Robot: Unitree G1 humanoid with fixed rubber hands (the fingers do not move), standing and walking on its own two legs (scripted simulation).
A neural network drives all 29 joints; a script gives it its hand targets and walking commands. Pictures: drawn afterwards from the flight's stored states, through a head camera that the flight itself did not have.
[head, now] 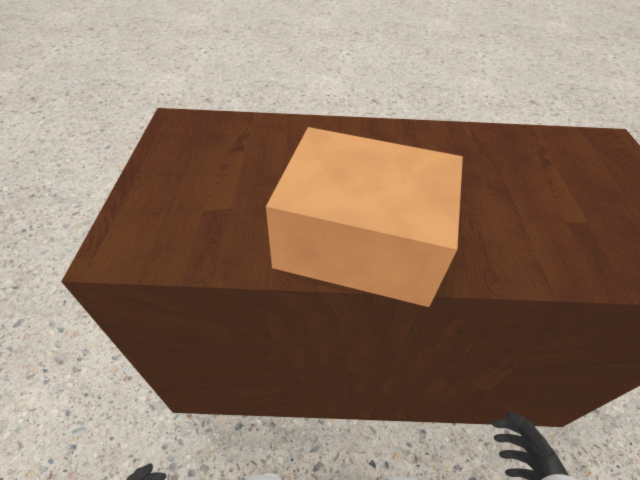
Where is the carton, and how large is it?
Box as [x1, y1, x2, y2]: [266, 127, 462, 306]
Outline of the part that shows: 308,127 266,205 272,267 429,306 457,247 462,156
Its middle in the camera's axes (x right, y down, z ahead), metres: +0.08 -0.05 +0.64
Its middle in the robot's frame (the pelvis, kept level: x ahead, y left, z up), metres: +0.51 -0.07 +0.02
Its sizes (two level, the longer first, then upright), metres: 0.264 0.206 0.145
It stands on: a pedestal, 0.69 m high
